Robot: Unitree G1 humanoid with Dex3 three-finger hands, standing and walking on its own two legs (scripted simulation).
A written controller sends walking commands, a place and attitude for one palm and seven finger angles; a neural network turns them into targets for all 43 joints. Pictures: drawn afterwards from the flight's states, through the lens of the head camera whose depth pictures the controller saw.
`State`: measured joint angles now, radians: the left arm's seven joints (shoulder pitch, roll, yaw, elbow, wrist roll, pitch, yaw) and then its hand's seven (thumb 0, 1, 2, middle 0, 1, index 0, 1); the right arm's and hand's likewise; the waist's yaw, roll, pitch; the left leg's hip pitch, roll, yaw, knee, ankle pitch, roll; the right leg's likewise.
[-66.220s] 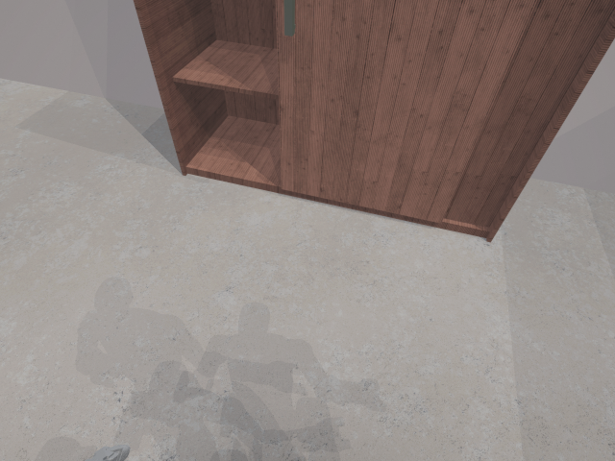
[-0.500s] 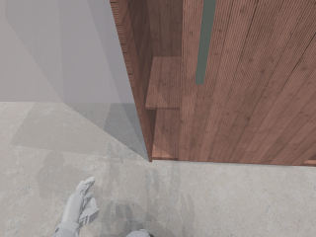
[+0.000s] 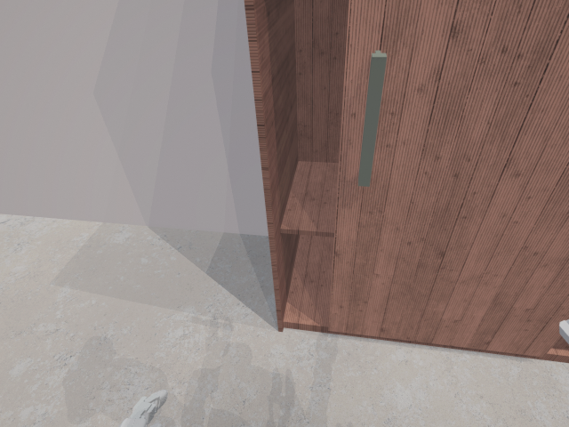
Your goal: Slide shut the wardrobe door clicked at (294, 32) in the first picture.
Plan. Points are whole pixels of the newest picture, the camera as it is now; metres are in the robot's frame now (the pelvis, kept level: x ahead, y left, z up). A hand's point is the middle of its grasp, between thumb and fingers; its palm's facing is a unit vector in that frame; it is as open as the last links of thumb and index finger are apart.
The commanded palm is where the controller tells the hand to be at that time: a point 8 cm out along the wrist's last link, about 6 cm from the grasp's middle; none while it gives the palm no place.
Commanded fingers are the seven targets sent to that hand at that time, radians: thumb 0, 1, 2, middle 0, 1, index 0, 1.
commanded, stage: stop stepping back and stand still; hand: right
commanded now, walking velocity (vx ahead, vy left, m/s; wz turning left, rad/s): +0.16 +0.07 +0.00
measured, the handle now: (370, 123) +0.70 -0.12 +0.15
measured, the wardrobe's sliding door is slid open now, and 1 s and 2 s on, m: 0.18 0.18 0.18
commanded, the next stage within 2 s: let the arm hang, fingers relaxed in 1.02 s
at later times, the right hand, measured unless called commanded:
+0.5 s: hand out of the picture +0.18 -0.28 +0.18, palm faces +0.43 +0.79 -0.43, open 7.4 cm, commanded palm +0.13 -0.31 +0.17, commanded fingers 0.00 -0.90 -0.90 0.20 0.30 0.20 0.30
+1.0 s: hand out of the picture +0.21 -0.28 +0.16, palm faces +0.37 +0.80 -0.46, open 7.4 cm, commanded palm +0.15 -0.33 +0.17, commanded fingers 0.00 -0.90 -0.90 0.20 0.30 0.20 0.30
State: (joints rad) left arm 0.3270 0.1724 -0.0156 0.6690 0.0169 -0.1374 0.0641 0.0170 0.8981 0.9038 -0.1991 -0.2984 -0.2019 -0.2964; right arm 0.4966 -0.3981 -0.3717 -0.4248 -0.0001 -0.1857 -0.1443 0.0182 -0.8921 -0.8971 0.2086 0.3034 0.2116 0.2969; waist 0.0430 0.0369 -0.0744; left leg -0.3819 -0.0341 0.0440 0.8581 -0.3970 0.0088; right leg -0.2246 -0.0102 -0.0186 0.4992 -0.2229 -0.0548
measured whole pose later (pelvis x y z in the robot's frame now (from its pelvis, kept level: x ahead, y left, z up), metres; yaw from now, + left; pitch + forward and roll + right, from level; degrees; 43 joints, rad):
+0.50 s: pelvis -0.02 -0.02 -0.01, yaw +2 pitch -3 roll +2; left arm 0.27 0.15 -0.03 0.61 0.02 -0.13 0.05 0.02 0.90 0.90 -0.20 -0.30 -0.20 -0.30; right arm 0.49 -0.45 -0.44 -0.49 0.01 -0.21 -0.14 0.02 -0.89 -0.90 0.21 0.30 0.21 0.30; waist 0.01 0.02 -0.02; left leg -0.27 -0.03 0.06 0.54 -0.27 0.03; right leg -0.31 -0.03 -0.02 0.65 -0.33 -0.02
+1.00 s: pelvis +0.00 -0.03 +0.00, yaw +1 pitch -1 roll +1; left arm 0.19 0.19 -0.01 0.62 0.00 -0.12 0.06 0.02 0.90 0.90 -0.20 -0.30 -0.20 -0.30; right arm 0.53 -0.40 -0.40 -0.45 0.03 -0.23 -0.12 0.02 -0.89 -0.90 0.21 0.30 0.21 0.30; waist 0.00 0.00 0.01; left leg -0.23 -0.02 0.00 0.45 -0.21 0.01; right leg -0.24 0.01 -0.04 0.49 -0.24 -0.04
